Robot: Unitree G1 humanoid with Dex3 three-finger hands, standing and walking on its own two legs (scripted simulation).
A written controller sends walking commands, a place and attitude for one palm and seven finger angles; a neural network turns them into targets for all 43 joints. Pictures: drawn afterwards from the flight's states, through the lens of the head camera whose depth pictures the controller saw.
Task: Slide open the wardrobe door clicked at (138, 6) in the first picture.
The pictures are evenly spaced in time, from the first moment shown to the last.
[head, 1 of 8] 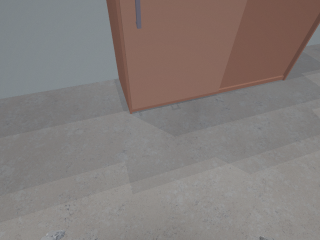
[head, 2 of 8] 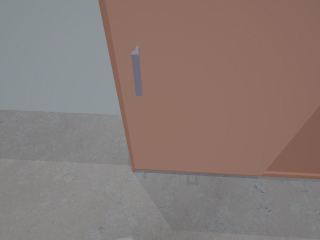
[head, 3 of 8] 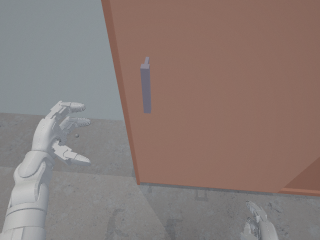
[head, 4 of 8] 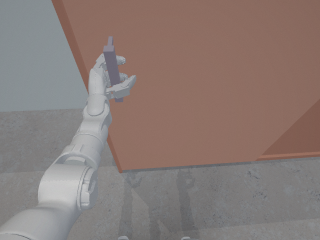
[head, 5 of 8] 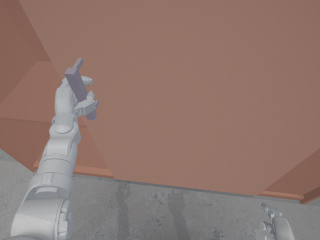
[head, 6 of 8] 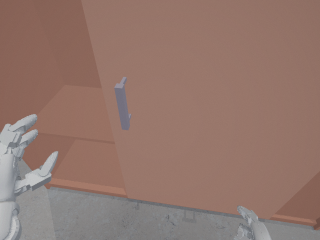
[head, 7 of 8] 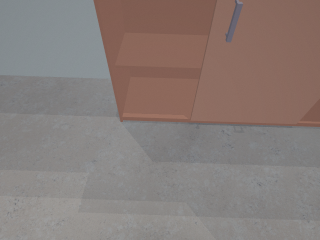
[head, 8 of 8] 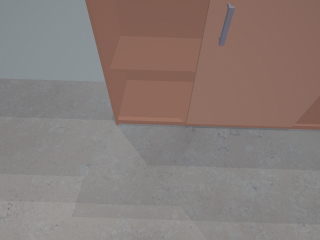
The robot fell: no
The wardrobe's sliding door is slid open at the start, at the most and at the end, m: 0.00 0.56 0.55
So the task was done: yes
